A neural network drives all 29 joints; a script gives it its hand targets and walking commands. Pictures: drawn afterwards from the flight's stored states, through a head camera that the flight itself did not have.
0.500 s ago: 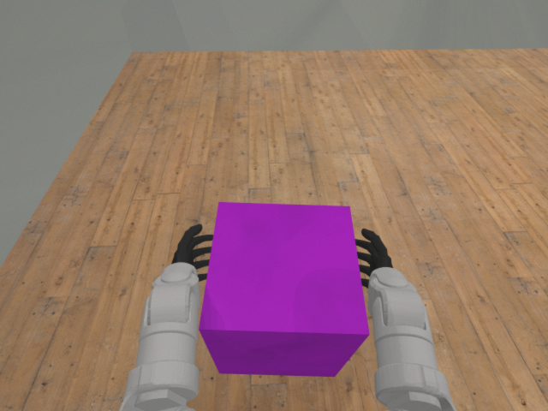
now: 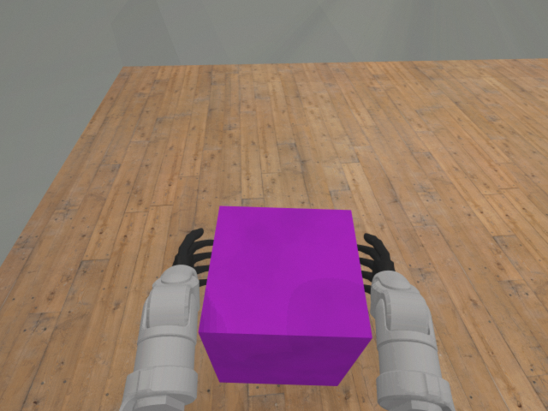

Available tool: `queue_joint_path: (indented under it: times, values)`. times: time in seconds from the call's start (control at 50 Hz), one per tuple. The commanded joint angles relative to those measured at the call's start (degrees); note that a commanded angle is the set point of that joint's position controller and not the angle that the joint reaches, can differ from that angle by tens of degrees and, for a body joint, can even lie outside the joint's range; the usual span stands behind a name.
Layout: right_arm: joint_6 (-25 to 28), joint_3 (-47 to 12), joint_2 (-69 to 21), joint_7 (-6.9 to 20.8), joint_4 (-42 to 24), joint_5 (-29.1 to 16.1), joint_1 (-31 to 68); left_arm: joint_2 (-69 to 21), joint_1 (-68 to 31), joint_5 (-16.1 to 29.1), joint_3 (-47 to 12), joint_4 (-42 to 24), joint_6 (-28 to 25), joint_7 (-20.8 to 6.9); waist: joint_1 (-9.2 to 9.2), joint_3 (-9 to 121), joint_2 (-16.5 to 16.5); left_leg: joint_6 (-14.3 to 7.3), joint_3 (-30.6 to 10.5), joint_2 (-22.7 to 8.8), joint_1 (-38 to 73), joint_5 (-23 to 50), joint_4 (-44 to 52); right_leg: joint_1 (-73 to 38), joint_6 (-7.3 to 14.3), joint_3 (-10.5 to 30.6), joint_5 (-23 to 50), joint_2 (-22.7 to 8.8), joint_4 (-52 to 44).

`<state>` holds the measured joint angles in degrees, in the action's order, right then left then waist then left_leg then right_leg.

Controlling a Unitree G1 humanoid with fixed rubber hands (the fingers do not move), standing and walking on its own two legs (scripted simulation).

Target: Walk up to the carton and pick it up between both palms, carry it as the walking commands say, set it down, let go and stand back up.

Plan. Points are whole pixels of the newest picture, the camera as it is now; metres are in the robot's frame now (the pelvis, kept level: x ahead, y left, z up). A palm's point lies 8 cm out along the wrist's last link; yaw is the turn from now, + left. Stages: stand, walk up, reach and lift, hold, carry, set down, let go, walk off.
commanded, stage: reach and lift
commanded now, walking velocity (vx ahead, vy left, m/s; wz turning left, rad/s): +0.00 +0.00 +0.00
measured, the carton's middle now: (281, 300) +0.31 +0.01 -0.03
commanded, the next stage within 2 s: hold in 0.94 s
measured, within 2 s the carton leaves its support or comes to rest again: neither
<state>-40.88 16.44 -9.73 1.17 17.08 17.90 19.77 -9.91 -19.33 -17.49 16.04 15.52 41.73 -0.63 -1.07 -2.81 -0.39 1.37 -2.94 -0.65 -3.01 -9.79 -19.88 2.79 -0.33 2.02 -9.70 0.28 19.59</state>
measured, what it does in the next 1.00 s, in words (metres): stands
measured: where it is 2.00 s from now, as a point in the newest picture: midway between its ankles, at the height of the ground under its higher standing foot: outside the picture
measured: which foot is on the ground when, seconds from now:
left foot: down 0.00-1.00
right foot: down 0.00-1.00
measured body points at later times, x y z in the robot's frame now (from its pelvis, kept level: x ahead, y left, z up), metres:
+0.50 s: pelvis +0.00 +0.00 +0.00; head -0.03 +0.00 +0.45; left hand +0.31 +0.15 +0.04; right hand +0.31 -0.15 +0.04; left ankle +0.02 +0.14 -0.75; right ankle +0.02 -0.13 -0.75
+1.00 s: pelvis +0.00 +0.01 +0.00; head -0.05 +0.00 +0.45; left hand +0.30 +0.15 +0.04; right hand +0.30 -0.15 +0.04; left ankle +0.02 +0.14 -0.75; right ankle +0.02 -0.13 -0.75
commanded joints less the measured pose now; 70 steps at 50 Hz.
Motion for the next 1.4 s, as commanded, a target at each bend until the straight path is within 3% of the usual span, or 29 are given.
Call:
queue_joint_path:
  times: [0.0,0.44,1.06,1.38]
  values:
    - [1.7,-31.0,-49.1,13.6,-1.4,-14.9,30.7,-53.4,-26.9,13.9,-30.4,0.9,-1.1,-11.9,0.27,14.9,0.0,-0.4,-0.2,5.8,2.3,7.0,2.2,-2.7,0.9,1.2,5.9,5.0,-2.7]
    - [0.4,-33.4,-49.1,13.1,-5.7,-16.2,24.8,-53.0,-22.5,15.3,-33.0,-2.3,-0.9,-11.9,1.41,14.8,0.3,-0.7,-0.7,6.0,3.1,9.7,2.2,-3.2,0.4,1.1,9.0,5.1,-2.6]
    - [-0.6,-33.9,-51.1,13.4,-6.1,-16.4,23.6,-52.7,-22.4,15.9,-33.2,-3.6,-0.1,-12.9,1.56,12.5,0.4,-1.2,-0.5,6.0,1.0,2.4,2.7,-1.0,0.6,1.2,1.6,4.6,-2.9]
    - [-0.6,-34.8,-50.6,13.2,-7.8,-16.6,21.4,-52.5,-20.4,16.2,-34.3,-5.4,0.0,-12.7,1.44,13.2,0.2,-1.0,-0.7,5.8,2.3,6.0,2.6,-1.8,0.7,1.3,4.9,4.7,-3.0]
